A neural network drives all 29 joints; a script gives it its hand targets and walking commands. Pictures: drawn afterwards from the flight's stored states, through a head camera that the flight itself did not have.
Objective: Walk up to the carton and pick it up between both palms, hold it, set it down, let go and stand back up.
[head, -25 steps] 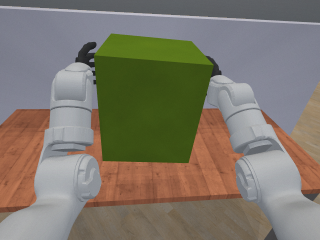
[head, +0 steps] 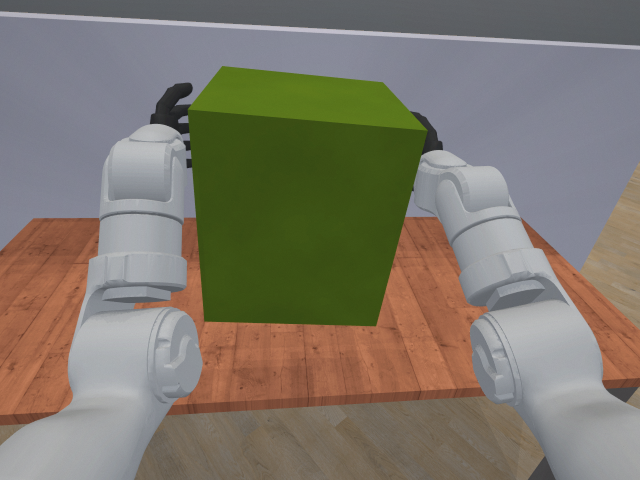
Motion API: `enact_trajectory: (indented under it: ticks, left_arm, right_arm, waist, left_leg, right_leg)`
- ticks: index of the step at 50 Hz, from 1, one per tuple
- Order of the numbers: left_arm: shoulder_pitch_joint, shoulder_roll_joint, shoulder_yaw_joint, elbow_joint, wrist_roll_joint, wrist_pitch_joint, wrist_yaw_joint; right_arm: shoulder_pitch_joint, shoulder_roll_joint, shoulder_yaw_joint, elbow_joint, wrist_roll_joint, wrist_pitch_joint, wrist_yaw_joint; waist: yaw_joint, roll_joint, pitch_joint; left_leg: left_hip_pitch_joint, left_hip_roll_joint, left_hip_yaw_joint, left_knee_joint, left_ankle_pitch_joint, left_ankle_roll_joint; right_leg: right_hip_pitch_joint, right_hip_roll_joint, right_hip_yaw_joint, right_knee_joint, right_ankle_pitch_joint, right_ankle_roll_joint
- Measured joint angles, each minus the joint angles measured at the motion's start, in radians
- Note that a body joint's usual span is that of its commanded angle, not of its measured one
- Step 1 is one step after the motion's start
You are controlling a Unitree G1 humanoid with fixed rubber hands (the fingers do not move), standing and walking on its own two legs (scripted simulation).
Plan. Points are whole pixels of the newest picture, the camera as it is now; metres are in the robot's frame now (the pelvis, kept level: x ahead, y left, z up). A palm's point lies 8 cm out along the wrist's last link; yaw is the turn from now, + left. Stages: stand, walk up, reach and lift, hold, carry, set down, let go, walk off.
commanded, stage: hold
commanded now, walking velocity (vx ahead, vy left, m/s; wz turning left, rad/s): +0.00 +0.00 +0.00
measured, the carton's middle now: (298, 195) +0.39 +0.00 +0.25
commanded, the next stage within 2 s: none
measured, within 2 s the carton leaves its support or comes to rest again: neither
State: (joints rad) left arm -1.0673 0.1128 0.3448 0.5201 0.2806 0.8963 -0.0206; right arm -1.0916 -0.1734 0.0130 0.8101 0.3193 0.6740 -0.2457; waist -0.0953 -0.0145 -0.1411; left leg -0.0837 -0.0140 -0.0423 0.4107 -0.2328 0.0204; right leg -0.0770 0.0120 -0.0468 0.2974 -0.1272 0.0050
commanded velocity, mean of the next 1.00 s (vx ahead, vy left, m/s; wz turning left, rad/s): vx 0.00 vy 0.00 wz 0.00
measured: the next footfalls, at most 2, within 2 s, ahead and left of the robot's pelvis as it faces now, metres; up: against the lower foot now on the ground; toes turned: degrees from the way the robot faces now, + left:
none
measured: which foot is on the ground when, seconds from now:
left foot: down 0.00-1.00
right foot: down 0.00-1.00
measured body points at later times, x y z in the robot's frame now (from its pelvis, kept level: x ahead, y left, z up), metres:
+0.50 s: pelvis +0.00 +0.00 +0.00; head -0.09 +0.02 +0.44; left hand +0.39 +0.15 +0.32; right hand +0.38 -0.15 +0.30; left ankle +0.00 +0.10 -0.75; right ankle +0.03 -0.12 -0.75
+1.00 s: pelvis +0.00 +0.00 +0.00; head -0.09 +0.02 +0.44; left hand +0.39 +0.15 +0.32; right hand +0.38 -0.15 +0.30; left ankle +0.00 +0.10 -0.75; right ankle +0.03 -0.12 -0.75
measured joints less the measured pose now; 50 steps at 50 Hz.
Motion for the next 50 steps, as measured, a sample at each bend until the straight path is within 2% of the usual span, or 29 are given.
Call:
enact_trajectory:
  ticks: [50]
  left_arm:
    - [-0.002,0.001,0.0,0.001,-0.001,-0.004,0.001]
  right_arm:
    - [-0.001,0.0,-0.001,0.0,0.002,0.001,-0.001]
  waist:
    - [0.0,0.0,0.0]
  left_leg:
    - [0.0,0.0,0.0,0.0,0.0,0.0]
  right_leg:
    - [0.0,0.0,0.0,0.0,0.0,0.0]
